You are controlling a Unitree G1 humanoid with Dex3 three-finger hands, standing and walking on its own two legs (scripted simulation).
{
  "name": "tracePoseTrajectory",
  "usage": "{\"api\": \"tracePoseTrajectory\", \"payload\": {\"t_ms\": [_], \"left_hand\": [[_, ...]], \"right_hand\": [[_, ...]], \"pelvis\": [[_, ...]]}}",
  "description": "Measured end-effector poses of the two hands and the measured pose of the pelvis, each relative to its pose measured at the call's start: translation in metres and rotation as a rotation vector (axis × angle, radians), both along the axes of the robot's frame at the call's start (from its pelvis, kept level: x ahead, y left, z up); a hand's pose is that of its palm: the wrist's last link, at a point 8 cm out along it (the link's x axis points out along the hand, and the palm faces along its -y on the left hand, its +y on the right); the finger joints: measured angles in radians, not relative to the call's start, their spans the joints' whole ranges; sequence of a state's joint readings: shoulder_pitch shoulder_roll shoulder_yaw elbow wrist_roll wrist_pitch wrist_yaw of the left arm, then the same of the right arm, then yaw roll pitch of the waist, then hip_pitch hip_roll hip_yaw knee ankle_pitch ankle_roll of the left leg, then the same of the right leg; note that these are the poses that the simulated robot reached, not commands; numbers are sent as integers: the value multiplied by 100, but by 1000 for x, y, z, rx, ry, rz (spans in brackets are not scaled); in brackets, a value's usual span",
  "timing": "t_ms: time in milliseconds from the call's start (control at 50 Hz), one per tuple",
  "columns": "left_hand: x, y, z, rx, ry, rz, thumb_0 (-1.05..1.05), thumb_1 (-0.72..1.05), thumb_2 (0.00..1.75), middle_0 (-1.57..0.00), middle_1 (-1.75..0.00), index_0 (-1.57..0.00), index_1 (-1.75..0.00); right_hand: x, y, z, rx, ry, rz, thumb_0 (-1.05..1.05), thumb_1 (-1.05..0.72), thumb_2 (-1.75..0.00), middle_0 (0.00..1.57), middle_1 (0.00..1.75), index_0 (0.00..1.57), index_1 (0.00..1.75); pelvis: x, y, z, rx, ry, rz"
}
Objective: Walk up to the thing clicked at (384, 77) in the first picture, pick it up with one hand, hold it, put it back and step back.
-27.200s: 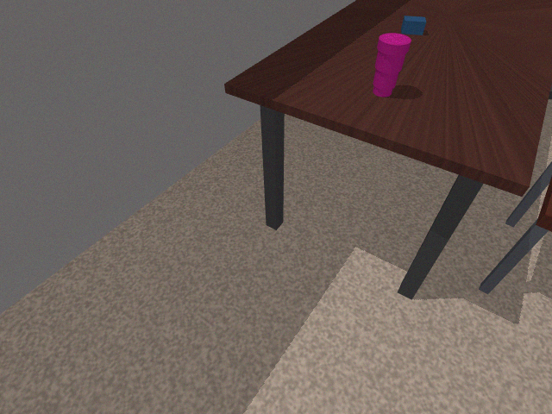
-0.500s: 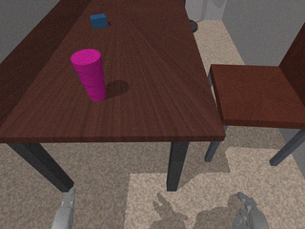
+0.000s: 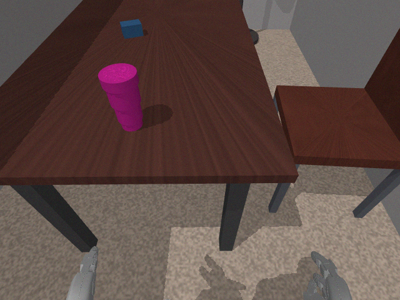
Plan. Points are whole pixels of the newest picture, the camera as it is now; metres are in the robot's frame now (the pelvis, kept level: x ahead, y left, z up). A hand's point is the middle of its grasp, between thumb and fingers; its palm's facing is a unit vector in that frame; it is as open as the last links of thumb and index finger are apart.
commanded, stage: home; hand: left
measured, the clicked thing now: (125, 101) +0.56 +0.20 +0.11
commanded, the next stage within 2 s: stand in 0.74 s
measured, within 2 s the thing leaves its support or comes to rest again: neither
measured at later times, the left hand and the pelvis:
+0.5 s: hand (118, 291) +0.18 +0.18 -0.05, palm faces +0.11 -0.95 -0.28, open 17.5 cm; pelvis +0.01 +0.00 +0.00, yaw +0 degrees
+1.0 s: hand out of the picture +0.12 +0.24 -0.11, palm faces -0.05 -0.93 -0.37, open 16.4 cm; pelvis +0.01 +0.00 +0.02, yaw +0 degrees
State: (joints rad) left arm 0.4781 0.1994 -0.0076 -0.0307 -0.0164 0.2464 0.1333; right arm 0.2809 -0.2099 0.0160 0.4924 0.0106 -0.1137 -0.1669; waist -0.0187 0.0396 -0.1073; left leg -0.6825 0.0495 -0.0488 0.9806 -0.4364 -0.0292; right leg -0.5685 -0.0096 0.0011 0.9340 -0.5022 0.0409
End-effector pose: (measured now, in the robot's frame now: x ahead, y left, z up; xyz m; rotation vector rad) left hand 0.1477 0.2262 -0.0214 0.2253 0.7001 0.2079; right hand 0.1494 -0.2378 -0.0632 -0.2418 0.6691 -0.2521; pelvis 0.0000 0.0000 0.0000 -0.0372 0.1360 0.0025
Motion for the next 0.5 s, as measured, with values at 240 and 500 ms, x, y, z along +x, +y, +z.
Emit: {"api": "tracePoseTrajectory", "payload": {"t_ms": [240,500], "left_hand": [[0,0,0,2,7,-2,-1,-55,5,-5,-5,-5,-5],[7,-4,0,2,17,-1,-1,-55,5,-5,-5,-5,-5]], "right_hand": [[1,1,-1,-1,-2,4,2,-90,-90,20,30,21,30],[6,-4,-2,-5,4,-6,2,-90,-90,20,30,21,30]], "pelvis": [[0,0,0,0,4,-1],[6,-4,0,3,12,0]]}}
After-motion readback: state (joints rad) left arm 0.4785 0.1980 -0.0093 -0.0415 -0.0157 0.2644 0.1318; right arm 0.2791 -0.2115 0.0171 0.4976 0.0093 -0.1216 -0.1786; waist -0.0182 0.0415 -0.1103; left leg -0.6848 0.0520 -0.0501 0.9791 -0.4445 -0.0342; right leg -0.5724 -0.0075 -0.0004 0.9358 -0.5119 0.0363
